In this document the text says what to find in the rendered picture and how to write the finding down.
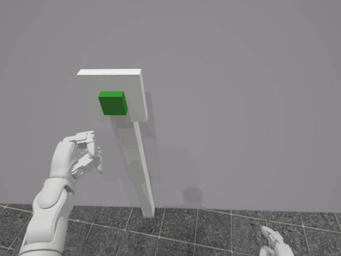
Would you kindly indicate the robot left forearm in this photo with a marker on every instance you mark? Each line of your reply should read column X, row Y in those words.
column 46, row 231

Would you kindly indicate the panel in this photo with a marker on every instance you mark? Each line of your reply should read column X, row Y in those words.
column 130, row 81

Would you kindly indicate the button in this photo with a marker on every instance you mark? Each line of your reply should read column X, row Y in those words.
column 113, row 102

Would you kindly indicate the robot right hand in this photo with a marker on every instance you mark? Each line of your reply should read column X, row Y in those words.
column 276, row 240

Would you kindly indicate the robot left hand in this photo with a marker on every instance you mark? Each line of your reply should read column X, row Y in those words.
column 69, row 163

